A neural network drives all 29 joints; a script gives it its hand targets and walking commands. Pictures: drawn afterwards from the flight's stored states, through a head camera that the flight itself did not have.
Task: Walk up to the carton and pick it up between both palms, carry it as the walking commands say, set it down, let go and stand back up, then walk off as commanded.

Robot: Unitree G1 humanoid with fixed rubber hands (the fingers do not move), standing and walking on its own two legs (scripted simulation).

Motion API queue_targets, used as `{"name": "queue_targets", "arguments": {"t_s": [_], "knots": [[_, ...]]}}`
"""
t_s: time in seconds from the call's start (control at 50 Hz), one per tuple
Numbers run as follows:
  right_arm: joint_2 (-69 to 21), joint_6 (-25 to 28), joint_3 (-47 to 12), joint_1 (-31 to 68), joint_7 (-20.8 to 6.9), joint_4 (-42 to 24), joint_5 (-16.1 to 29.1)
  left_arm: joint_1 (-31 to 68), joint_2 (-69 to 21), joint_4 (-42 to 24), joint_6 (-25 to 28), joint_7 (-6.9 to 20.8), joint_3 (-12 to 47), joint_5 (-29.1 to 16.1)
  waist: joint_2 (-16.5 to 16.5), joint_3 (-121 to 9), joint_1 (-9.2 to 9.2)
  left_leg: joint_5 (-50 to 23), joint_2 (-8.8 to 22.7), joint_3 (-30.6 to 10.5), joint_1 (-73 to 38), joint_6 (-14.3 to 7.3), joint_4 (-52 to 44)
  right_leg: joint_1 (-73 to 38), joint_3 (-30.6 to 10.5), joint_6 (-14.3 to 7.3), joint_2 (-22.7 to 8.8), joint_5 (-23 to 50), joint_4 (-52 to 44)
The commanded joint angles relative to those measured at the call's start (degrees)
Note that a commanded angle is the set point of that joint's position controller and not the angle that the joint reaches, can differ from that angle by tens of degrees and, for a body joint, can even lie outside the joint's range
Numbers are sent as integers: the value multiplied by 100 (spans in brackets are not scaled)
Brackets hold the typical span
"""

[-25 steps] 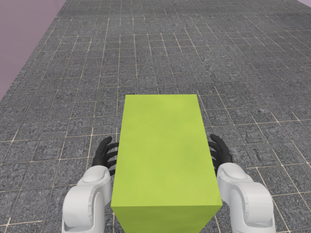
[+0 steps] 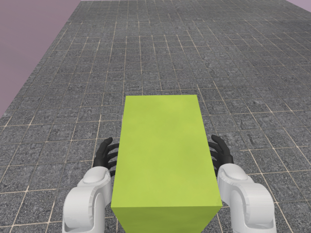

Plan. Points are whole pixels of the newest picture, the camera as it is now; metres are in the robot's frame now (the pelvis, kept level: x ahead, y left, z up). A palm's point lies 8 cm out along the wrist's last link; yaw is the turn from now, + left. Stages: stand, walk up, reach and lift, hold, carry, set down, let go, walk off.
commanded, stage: carry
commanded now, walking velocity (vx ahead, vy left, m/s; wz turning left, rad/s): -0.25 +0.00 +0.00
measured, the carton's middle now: (162, 171) +0.30 -0.01 +0.02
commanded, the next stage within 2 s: none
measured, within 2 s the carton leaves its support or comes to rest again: neither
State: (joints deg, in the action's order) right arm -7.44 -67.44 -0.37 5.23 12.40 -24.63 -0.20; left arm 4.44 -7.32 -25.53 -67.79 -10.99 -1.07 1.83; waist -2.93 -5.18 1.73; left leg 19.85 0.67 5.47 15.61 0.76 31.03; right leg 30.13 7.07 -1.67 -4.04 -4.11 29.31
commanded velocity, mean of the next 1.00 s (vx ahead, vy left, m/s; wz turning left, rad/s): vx -0.25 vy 0.00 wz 0.00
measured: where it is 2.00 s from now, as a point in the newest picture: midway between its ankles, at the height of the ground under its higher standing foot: outside the picture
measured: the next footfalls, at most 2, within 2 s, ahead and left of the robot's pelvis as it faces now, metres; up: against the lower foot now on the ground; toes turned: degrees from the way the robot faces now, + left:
right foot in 0.30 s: -0.09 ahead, -0.13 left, +0.00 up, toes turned -7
left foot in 0.60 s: -0.22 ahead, +0.11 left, +0.00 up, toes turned +6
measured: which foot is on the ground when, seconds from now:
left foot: down 0.00-0.30, up 0.32-0.58, down 0.60-0.96, up 0.98-1.00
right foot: down 0.00-0.00, up 0.02-0.28, down 0.30-0.62, up 0.64-0.92, down 0.94-1.00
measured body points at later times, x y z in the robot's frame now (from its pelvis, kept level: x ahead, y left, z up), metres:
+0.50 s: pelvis -0.19 -0.02 +0.01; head -0.18 -0.03 +0.45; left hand +0.08 +0.10 +0.08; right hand +0.06 -0.17 +0.08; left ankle -0.20 +0.10 -0.67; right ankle -0.13 -0.12 -0.73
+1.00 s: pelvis -0.40 -0.03 +0.00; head -0.39 -0.04 +0.45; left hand -0.12 +0.10 +0.09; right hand -0.14 -0.18 +0.08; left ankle -0.29 +0.10 -0.70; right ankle -0.40 -0.13 -0.73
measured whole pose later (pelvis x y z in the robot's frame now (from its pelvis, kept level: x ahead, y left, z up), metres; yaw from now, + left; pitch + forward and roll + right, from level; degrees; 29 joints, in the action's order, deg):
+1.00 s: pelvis -0.40 -0.03 +0.00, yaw -2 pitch +4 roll +0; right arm -7.3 -67.5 -0.2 2.1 11.6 -26.4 -1.8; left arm 4.9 -7.4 -24.5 -68.7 -11.5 0.3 1.4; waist 1.3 -4.2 0.0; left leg 19.8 4.3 4.8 33.0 1.8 40.3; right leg 19.6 5.0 -1.2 -0.9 -16.9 33.3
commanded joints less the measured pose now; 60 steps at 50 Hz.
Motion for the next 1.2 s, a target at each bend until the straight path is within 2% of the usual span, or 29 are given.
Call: {"name": "queue_targets", "arguments": {"t_s": [0.0, 0.02, 0.04, 0.1, 0.16, 0.22, 0.26, 0.28, 0.3, 0.32, 0.36, 0.38, 0.46, 0.56, 0.58, 0.6, 0.62, 0.64, 0.68, 0.72, 0.82, 0.88, 0.9, 0.92, 0.94, 0.96, 1.02, 1.06, 1.18], "knots": [[-5216, 128, -2908, 1723, -900, -465, 1392, 2138, -4873, -868, 86, 760, 3157, -1573, 1983, -972, -71, -999, 2172, -1889, -85, -892, -1602, -18, -55, 527, 118, -1868, 861], [-5332, 174, -2935, 1947, -918, -629, 1423, 2565, -5015, -1007, 116, 794, 3278, -1688, 1933, -819, 2, -1739, 2443, -1899, 339, -1199, -1682, -7, 71, 563, 308, -2561, 2131], [-5374, 181, -2940, 1880, -932, -676, 1356, 2533, -5209, -915, 127, 851, 3336, -1737, 1435, -728, 1, -2044, 2278, -1575, 569, -1204, -1582, -96, -175, 508, 291, -2481, 2975], [-5277, 248, -2911, 1994, -946, -851, 1321, 2724, -5342, -957, 162, 898, 3486, -1886, 1247, -914, -49, -3050, 1626, -672, 209, -882, -865, 66, -351, 445, 351, -1916, 3562], [-5060, 219, -2820, 1904, -882, -944, 1271, 2532, -5174, -883, 96, 831, 3410, -1824, 1490, -1291, -60, -4111, 1578, -819, -561, -753, -403, -52, -156, 446, 437, -2322, 2169], [-4952, 117, -2746, 1409, -814, -721, 1185, 1918, -5017, -565, -10, 785, 3191, -1683, 1528, -1482, -112, -3922, 1624, -1157, -775, -688, -248, -723, 65, 374, 503, -1727, 213], [-4961, 99, -2801, 1273, -793, -645, 1181, 1717, -4956, -484, -41, 814, 3072, -1637, 1098, -1585, -130, -3393, 1378, -1087, -243, -347, 106, -1623, -484, 306, -33, -841, -756], [-4988, 105, -2850, 1300, -775, -682, 1193, 1690, -4884, -496, -39, 849, 3045, -1647, 279, -1583, -81, -1977, 1040, -822, 529, -108, 526, -2201, -1197, 207, -776, 894, -730], [-4982, 78, -3019, 1497, -800, -841, 1228, 1833, -4854, -478, -2, 867, 3011, -1618, -1313, -1427, -86, 318, 383, 7, 1628, 174, 991, -2386, -2091, -475, -1886, 2818, -538], [-5138, 95, -3179, 1896, -845, -960, 1357, 1924, -4996, -591, 25, 892, 3010, -1606, -1559, -1412, -165, 1584, 188, 68, 1619, 215, 2412, -2001, -2038, -880, -2022, 3554, -579], [-5541, 179, -3467, 2334, -956, -1152, 1659, 2099, -5176, -869, 135, 922, 3011, -1565, -611, -1301, -183, 1044, 156, -418, 1496, 127, 3444, -1538, -1380, -836, -1583, 2631, -537], [-5588, 190, -3546, 2398, -992, -1125, 1758, 2070, -5179, -851, 167, 918, 2951, -1511, -520, -1293, -189, 681, 190, -489, 1550, 162, 3651, -1514, -1185, -779, -1409, 2003, -482], [-5527, 192, -3561, 2332, -977, -1153, 1843, 1927, -5038, -927, 234, 841, 2875, -1417, -653, -1370, -192, 647, 129, -266, 1390, 254, 2470, -1765, -1299, -657, -1236, 520, -687], [-5247, 99, -3227, 1764, -918, -779, 1609, 1668, -4837, -788, 159, 731, 2898, -1363, -674, -1758, -157, 201, 16, 195, -13, 127, -394, -1773, -1350, -375, -1120, 298, -696], [-5211, 97, -3140, 1706, -926, -649, 1550, 1671, -4792, -719, 143, 727, 2923, -1363, -427, -1649, -191, -68, 302, -74, -461, 77, -908, -1319, -1261, -119, -941, -33, -579], [-5152, 106, -3053, 1645, -937, -625, 1499, 1640, -4833, -744, 129, 727, 3013, -1417, 453, -1559, -204, -50, 1124, -1069, -747, -189, -1392, -651, -994, 176, -557, -464, -103], [-5157, 161, -2908, 1496, -951, -501, 1386, 2008, -4847, -973, 103, 778, 3240, -1551, 2041, -1123, -77, -954, 2141, -2178, -218, -790, -1653, 110, -251, 464, 78, -1685, 751], [-5275, 198, -2935, 1670, -979, -644, 1422, 2381, -4973, -1021, 125, 793, 3320, -1624, 2168, -897, -22, -2078, 2598, -2168, 146, -1170, -1766, 263, 11, 532, 325, -2765, 2249], [-5374, 237, -2975, 1780, -1002, -801, 1352, 2457, -5351, -930, 156, 888, 3485, -1770, 1133, -905, -39, -2384, 1994, -1250, 527, -1036, -1380, -156, -379, 445, 233, -2283, 3462], [-5298, 266, -2905, 1769, -998, -901, 1319, 2488, -5405, -937, 157, 907, 3560, -1865, 1189, -1010, -59, -2660, 1598, -733, 261, -850, -1031, 18, -402, 442, 327, -1975, 3695], [-5005, 163, -2754, 1492, -882, -907, 1221, 2097, -5099, -745, 28, 780, 3342, -1727, 1556, -1385, -38, -2933, 1651, -1273, -632, -725, -834, -335, -96, 419, 501, -2470, 1454], [-4945, 96, -2799, 1303, -844, -762, 1223, 1751, -4980, -524, -37, 767, 3114, -1626, 1342, -1473, -115, -2517, 1552, -1352, -509, -512, -724, -1125, -29, 322, 410, -1595, -423], [-4951, 100, -2848, 1314, -833, -738, 1235, 1718, -4955, -497, -41, 786, 3065, -1611, 1124, -1528, -111, -2148, 1414, -1270, -154, -310, -542, -1592, -404, 239, 77, -1335, -784], [-4983, 111, -2902, 1367, -818, -750, 1252, 1720, -4905, -493, -38, 816, 3032, -1610, 393, -1508, -82, -1432, 1076, -919, 463, -101, -63, -2051, -1104, 149, -579, -734, -948], [-4960, 88, -3045, 1519, -834, -889, 1267, 1831, -4846, -468, -10, 831, 3001, -1563, -1041, -1277, -89, 131, 455, -98, 1574, 198, 450, -2060, -2113, -444, -1753, 792, -864], [-5051, 106, -3178, 1937, -871, -1026, 1371, 1904, -4995, -576, 26, 855, 2997, -1542, -1433, -1189, -177, 1276, 192, 241, 1618, 272, 1908, -1573, -2080, -874, -2072, 1805, -907], [-5553, 210, -3560, 2385, -1007, -1191, 1775, 2067, -5146, -925, 167, 883, 2955, -1476, -449, -1055, -180, 559, 151, -489, 1579, 181, 3659, -1121, -1123, -725, -1385, 1148, -651], [-5518, 223, -3597, 2365, -1009, -1189, 1847, 1986, -5039, -965, 219, 856, 2895, -1436, -462, -1112, -186, 364, 151, -404, 1620, 284, 3493, -1423, -918, -631, -1166, 749, -504], [-5228, 120, -3348, 1861, -903, -1003, 1666, 1645, -4808, -835, 176, 745, 2844, -1356, -907, -1537, -215, 644, -6, -76, 898, 222, 829, -2107, -1479, -631, -1244, 1067, -627]]}}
